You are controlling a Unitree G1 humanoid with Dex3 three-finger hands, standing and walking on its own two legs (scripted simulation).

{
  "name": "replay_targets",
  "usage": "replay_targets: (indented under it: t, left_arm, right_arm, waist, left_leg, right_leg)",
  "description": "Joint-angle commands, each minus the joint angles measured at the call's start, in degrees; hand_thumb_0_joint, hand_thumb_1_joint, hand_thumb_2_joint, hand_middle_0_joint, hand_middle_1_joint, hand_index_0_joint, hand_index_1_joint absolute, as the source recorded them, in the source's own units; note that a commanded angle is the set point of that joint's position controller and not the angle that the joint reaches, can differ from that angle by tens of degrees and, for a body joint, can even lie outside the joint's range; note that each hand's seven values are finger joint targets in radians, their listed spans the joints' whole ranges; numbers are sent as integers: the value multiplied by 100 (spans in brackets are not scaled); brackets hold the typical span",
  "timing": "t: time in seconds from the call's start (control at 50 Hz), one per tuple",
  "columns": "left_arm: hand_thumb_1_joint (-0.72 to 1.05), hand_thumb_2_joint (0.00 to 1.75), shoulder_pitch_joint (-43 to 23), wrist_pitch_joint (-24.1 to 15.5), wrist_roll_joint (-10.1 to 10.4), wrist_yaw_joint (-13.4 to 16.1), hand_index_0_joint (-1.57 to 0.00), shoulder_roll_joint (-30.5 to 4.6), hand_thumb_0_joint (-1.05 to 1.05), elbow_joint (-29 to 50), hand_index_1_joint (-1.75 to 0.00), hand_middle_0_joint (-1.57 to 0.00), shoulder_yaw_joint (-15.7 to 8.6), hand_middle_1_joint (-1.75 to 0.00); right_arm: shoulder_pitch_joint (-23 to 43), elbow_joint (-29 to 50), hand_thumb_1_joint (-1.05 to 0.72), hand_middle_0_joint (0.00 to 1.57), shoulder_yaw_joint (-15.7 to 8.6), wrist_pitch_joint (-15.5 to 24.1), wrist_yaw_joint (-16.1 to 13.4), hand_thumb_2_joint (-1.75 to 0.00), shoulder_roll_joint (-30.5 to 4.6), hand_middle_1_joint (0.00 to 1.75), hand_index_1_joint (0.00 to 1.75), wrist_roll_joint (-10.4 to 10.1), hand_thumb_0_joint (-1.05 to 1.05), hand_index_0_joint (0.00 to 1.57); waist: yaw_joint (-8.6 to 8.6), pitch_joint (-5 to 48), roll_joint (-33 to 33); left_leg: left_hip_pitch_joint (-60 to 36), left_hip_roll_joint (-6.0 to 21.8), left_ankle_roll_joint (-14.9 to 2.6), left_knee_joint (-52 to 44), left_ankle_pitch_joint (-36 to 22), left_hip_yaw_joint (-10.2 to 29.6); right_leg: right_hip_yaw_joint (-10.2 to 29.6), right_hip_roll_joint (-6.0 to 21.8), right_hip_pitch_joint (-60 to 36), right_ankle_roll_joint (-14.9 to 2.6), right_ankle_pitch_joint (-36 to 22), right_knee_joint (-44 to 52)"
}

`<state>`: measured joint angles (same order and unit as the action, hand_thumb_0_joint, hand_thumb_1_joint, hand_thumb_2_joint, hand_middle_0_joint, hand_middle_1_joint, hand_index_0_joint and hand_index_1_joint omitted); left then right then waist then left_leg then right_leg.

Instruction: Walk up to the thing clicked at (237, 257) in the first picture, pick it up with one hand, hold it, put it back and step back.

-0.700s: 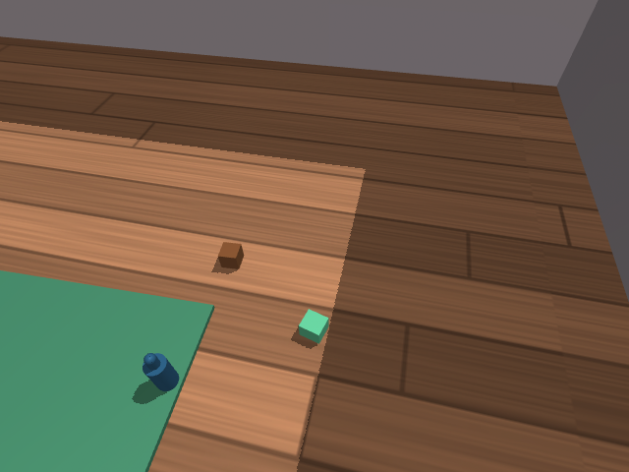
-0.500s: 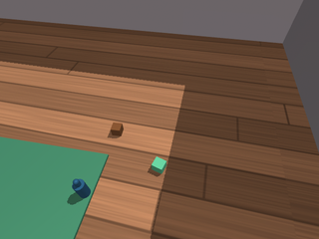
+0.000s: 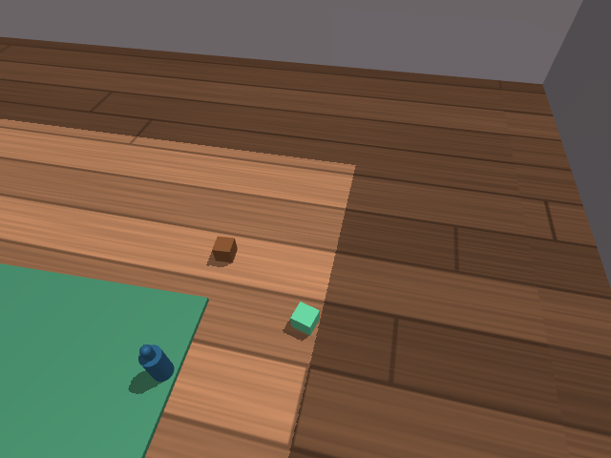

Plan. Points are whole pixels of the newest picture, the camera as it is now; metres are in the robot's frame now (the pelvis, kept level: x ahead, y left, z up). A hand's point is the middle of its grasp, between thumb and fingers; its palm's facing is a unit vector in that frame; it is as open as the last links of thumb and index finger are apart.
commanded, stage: stand
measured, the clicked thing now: (225, 249) +1.01 +0.36 -0.75
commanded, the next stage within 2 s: walk up in 0.42 s
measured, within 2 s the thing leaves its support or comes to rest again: neither
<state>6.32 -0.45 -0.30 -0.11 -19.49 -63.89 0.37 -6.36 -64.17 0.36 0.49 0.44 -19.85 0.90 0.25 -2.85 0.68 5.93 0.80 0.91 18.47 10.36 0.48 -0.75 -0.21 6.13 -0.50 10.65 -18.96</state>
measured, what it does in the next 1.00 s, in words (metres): lifts its right foot, turning right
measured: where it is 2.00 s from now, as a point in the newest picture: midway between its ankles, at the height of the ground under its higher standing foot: outside the picture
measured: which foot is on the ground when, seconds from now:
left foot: down 0.00-1.00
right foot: down 0.00-0.66, up 0.68-1.00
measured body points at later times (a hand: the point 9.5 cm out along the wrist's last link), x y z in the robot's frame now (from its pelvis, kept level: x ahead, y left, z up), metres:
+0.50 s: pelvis -0.01 +0.00 -0.01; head +0.02 -0.01 +0.44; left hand +0.07 +0.30 -0.13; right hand +0.08 -0.31 -0.14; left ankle +0.00 +0.13 -0.75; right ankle +0.00 -0.11 -0.75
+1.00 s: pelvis -0.02 +0.05 -0.02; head +0.02 +0.03 +0.43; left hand +0.21 +0.30 -0.13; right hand -0.09 -0.27 -0.13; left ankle -0.01 +0.15 -0.75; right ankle -0.04 -0.08 -0.73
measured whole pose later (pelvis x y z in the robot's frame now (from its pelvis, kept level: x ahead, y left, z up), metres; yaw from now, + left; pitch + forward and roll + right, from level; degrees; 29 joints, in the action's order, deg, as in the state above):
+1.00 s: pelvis -0.02 +0.05 -0.02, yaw -23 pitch -2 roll -1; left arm 11.0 1.9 -1.1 -1.7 -23.5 -47.3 -3.3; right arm -14.8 -46.6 -4.5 -0.4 1.5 -22.5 2.2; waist -2.9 -8.4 0.3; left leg 9.8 3.1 -1.4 32.3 20.3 -8.7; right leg 0.4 0.4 19.8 -0.9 21.9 -41.5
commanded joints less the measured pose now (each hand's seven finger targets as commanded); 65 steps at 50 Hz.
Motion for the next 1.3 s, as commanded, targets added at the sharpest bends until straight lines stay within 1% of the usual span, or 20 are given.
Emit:
replay_targets:
  t: [0.0,0.38,0.4,0.52,0.56,0.6,0.62,0.64,0.66,0.7,0.8,0.88,1.0,1.02,1.04,1.06,1.08,1.1,1.16,1.28]
  left_arm:
    - [90,90,-248,-148,-12,62,-20,-1258,0,358,-30,-20,-243,-30]
    - [90,90,-195,-147,-19,61,-20,-1252,0,340,-30,-20,-249,-30]
    - [90,90,26,-68,-31,47,-20,-1611,0,630,-30,-20,-449,-30]
    - [90,90,301,-74,-208,115,-20,-1889,0,1243,-30,-20,-644,-30]
    - [90,90,186,-61,-184,118,-20,-1682,0,1447,-30,-20,-617,-30]
    - [90,90,-64,-28,-109,122,-20,-1476,0,1665,-30,-20,-537,-30]
    - [90,90,-265,0,-42,125,-20,-1227,0,1833,-30,-20,-473,-30]
    - [90,90,-189,20,-36,138,-20,-1004,0,1932,-30,-20,-430,-30]
    - [90,90,255,73,-89,177,-20,-1213,0,1878,-30,-20,-473,-30]
    - [90,90,705,139,-86,154,-20,-1461,0,1796,-30,-20,-525,-30]
    - [90,90,625,167,-38,-96,-20,-1315,0,1888,-30,-20,-615,-30]
    - [90,90,230,79,-96,-147,-20,-1213,0,2211,-30,-20,-586,-30]
    - [90,90,909,0,-127,-89,-20,-1186,0,2006,-30,-20,-666,-30]
    - [90,90,1337,-58,-138,-48,-20,-1390,0,1898,-30,-20,-736,-30]
    - [90,90,1603,-132,-180,15,-20,-1842,0,1891,-30,-20,-888,-30]
    - [90,90,1357,-182,-166,56,-20,-2011,0,2099,-30,-20,-885,-30]
    - [90,90,1145,-135,-135,49,-20,-2093,0,2194,-30,-20,-893,-30]
    - [90,90,1007,-92,-92,57,-20,-1977,0,2230,-30,-20,-875,-30]
    - [90,90,592,-90,-39,130,-20,-1574,0,2334,-30,-20,-738,-30]
    - [90,90,816,-4,-136,79,-20,-1647,0,2515,-30,-20,-796,-30]
  right_arm:
    - [185,323,-90,20,-233,140,-96,-90,-1197,30,30,-30,0,20]
    - [196,349,-90,20,-238,122,-93,-90,-1214,30,30,-34,0,20]
    - [522,747,-90,20,-608,79,-73,-90,-1700,30,30,-48,0,20]
    - [168,1276,-90,20,-646,-70,-21,-90,-1142,30,30,-108,0,20]
    - [-63,1312,-90,20,-696,-65,0,-90,-1154,30,30,-125,0,20]
    - [-455,1350,-90,20,-801,-20,-25,-90,-1241,30,30,-30,0,20]
    - [-596,1350,-90,20,-895,-12,-59,-90,-1490,30,30,52,0,20]
    - [-627,1452,-90,20,-968,-5,-95,-90,-1733,30,30,124,0,20]
    - [-421,1684,-90,20,-1003,-2,-103,-90,-1788,30,30,164,0,20]
    - [44,1954,-90,20,-1022,3,-63,-90,-1833,30,30,86,0,20]
    - [-409,1993,-90,20,-877,114,-85,-90,-1529,30,30,81,0,20]
    - [-909,2098,-90,20,-947,107,-39,-90,-1708,30,30,101,0,20]
    - [-641,2388,-90,20,-907,-43,25,-90,-1743,30,30,17,0,20]
    - [-565,2451,-90,20,-832,-53,30,-90,-1596,30,30,-27,0,20]
    - [-656,2545,-90,20,-714,-37,38,-90,-1251,30,30,-67,0,20]
    - [-683,2596,-90,20,-568,-73,39,-90,-947,30,30,-72,0,20]
    - [-688,2500,-90,20,-669,-124,-50,-90,-1379,30,30,-25,0,20]
    - [-763,2409,-90,20,-715,-107,-74,-90,-1495,30,30,-22,0,20]
    - [-1047,2066,-90,20,-657,-96,-34,-90,-1408,30,30,-60,0,20]
    - [-1050,2028,-90,20,-648,-43,-96,-90,-1375,30,30,-4,0,20]
  waist:
    - [-26,440,-70]
    - [-9,383,-89]
    - [-68,128,-144]
    - [24,360,-1369]
    - [-133,566,-1313]
    - [-470,920,-659]
    - [-585,884,257]
    - [-573,795,1252]
    - [-353,888,1043]
    - [-151,524,993]
    - [-226,-89,816]
    - [-496,80,861]
    - [-96,261,782]
    - [169,481,310]
    - [310,684,-1067]
    - [222,464,-1597]
    - [292,353,-1333]
    - [219,178,-1234]
    - [-72,24,-1049]
    - [88,113,-1061]
  left_leg:
    - [-67,663,-200,-212,-821,458]
    - [-59,648,-215,-245,-623,457]
    - [-322,344,-266,796,-156,-164]
    - [1191,-160,-250,2381,2344,384]
    - [1017,-106,-292,1958,2030,408]
    - [31,137,-383,515,790,524]
    - [-714,793,-507,192,21,1143]
    - [-1340,1645,-739,-42,-1059,2007]
    - [-1141,2120,-1027,148,-1721,1984]
    - [143,2309,-1408,-257,-678,1948]
    - [-281,1240,-751,226,-1726,501]
    - [-672,1454,-964,488,-2301,375]
    - [489,1486,-979,1355,-1467,47]
    - [805,1283,-772,2135,-1180,-157]
    - [1642,643,-402,3588,-153,-615]
    - [2871,-160,-81,4099,2154,-454]
    - [2565,109,-81,4497,2749,-15]
    - [2419,203,-62,4572,2713,148]
    - [2225,226,-33,4288,1774,65]
    - [1968,77,-1,3369,1385,-103]
  right_leg:
    - [593,777,-53,-110,-855,299]
    - [601,764,-16,-115,-728,370]
    - [1396,820,941,-306,-1587,75]
    - [3018,1657,498,-1383,-2020,-25]
    - [2651,1299,414,-1205,-2144,-309]
    - [1875,633,979,-664,-1968,-1200]
    - [1310,61,2012,-324,-1003,-1930]
    - [754,-692,2925,-96,1227,-2749]
    - [824,-400,2903,-6,1836,-3436]
    - [736,-95,2214,10,1900,-4174]
    - [548,-55,2569,-1,1013,-3624]
    - [102,34,2251,41,1189,-2610]
    - [-270,-173,503,-203,652,-1140]
    - [16,-89,-231,-369,418,-595]
    - [1603,805,-817,-706,72,-13]
    - [3352,1766,-1090,-1201,-528,90]
    - [3630,2161,-356,-1795,-382,15]
    - [3312,2002,59,-1821,-439,-4]
    - [1753,970,355,-1124,-567,-159]
    - [1790,784,684,-1193,-664,-350]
